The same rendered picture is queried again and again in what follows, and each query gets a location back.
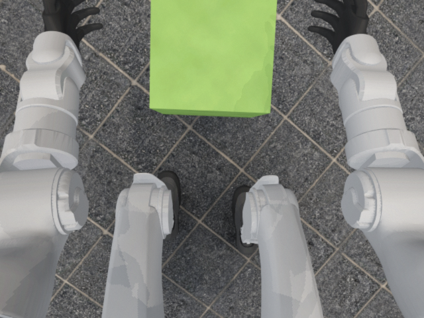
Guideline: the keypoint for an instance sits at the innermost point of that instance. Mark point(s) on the robot left thigh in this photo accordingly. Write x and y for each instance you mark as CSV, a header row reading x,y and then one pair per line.
x,y
134,279

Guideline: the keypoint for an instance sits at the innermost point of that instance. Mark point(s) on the robot right forearm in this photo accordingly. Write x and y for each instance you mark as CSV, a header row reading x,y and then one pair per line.
x,y
370,107

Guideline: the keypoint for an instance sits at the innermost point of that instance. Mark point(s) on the left robot upper arm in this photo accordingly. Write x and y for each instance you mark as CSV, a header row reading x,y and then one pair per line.
x,y
39,208

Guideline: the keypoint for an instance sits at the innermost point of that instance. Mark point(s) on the right robot upper arm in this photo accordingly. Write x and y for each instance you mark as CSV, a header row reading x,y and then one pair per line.
x,y
387,205

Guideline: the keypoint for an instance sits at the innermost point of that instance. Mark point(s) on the robot left hand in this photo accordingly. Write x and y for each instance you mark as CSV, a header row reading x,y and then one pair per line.
x,y
57,17

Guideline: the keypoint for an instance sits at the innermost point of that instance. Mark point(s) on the left robot foot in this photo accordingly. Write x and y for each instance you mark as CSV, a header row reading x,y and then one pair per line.
x,y
172,182

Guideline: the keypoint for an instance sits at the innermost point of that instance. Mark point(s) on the robot left forearm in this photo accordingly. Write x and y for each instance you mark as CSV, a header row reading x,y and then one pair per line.
x,y
46,117

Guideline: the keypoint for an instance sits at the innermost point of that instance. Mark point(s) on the carton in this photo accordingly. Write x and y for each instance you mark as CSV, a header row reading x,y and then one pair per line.
x,y
212,57

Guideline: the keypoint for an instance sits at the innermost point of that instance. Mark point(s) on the robot right hand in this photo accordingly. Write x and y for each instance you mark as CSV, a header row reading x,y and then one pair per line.
x,y
352,20

